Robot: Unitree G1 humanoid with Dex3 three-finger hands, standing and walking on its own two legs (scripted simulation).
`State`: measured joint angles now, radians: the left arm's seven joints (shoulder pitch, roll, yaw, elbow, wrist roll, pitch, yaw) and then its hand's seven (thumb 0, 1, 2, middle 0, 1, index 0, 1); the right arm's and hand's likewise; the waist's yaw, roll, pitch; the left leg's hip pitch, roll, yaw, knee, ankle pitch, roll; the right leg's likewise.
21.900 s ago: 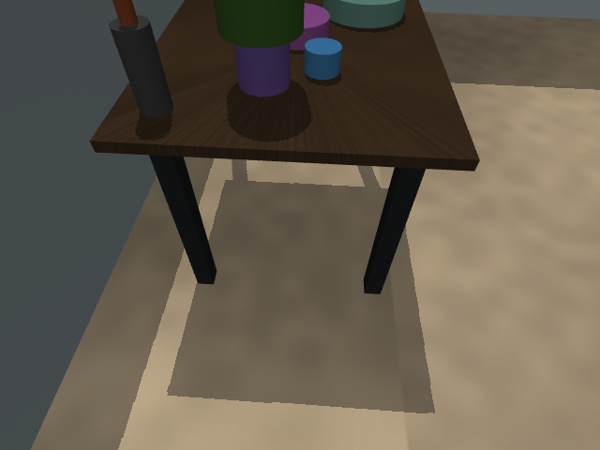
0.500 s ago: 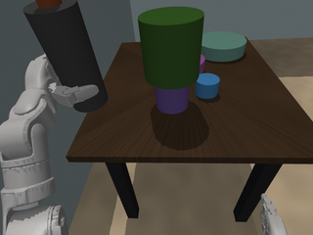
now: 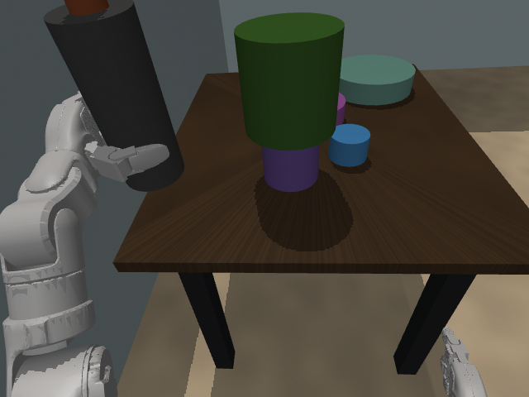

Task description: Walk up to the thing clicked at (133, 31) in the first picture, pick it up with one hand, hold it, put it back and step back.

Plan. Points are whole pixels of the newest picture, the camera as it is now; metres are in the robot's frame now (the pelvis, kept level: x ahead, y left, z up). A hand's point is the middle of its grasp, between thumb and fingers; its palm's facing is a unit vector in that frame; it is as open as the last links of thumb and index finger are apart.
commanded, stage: hold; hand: left
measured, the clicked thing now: (117, 77) +0.33 +0.15 +0.36
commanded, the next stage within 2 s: crouch in 1.70 s
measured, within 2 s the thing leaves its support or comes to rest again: neither
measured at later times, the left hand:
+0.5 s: hand (132, 137) +0.34 +0.17 +0.28, palm faces +0.16 -0.99 +0.04, open 11.2 cm
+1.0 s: hand (134, 136) +0.34 +0.16 +0.28, palm faces +0.16 -0.99 +0.04, open 11.2 cm
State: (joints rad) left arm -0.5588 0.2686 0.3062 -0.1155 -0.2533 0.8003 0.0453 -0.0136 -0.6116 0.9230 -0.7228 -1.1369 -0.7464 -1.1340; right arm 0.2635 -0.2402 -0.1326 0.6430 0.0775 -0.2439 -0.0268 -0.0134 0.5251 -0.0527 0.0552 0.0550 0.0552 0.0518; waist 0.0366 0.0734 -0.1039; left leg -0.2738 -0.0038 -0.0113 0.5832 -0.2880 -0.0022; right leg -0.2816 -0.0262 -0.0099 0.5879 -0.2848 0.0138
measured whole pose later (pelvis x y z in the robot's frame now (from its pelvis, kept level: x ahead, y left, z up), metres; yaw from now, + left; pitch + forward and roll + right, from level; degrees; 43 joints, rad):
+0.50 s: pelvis -0.01 +0.00 +0.00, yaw +0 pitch -2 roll +0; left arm -0.56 0.26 0.30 -0.09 -0.25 0.78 0.06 -0.01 -0.61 0.93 -0.72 -1.14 -0.74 -1.14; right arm 0.27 -0.23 -0.13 0.64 0.08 -0.26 -0.03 -0.01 0.53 -0.05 0.06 0.05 0.06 0.05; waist 0.03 0.07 -0.10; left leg -0.28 0.00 -0.01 0.58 -0.27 -0.01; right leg -0.29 -0.02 -0.01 0.59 -0.27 0.01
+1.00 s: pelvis -0.01 +0.00 +0.00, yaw +0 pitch -2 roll +0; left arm -0.57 0.26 0.30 -0.05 -0.25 0.77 0.05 -0.01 -0.61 0.93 -0.71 -1.15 -0.74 -1.15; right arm 0.27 -0.23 -0.13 0.62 0.08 -0.28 -0.04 -0.01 0.53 -0.05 0.06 0.05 0.06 0.05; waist 0.03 0.07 -0.10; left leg -0.27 0.00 -0.01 0.58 -0.27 -0.01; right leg -0.29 -0.02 -0.01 0.59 -0.27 0.01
